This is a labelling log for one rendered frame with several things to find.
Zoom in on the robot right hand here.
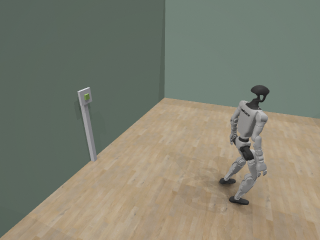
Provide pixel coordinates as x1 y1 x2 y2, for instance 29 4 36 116
256 162 267 177

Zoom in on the left robot thigh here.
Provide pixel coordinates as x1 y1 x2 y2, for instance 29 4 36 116
232 136 246 166

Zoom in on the robot right upper arm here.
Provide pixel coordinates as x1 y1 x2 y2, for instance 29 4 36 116
251 111 268 142

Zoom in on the robot left upper arm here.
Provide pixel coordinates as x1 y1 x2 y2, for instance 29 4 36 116
231 100 249 123

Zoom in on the robot left hand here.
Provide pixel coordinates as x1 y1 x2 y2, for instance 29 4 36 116
229 134 238 145

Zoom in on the robot left shin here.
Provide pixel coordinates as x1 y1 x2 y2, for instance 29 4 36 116
224 156 243 181

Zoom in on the right robot forearm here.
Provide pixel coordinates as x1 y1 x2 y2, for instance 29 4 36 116
253 136 264 163

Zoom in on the left robot forearm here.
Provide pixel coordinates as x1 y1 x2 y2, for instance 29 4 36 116
230 119 238 135

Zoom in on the button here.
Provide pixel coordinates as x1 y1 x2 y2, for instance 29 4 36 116
84 93 90 100

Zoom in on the panel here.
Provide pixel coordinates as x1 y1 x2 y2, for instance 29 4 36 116
77 87 97 162

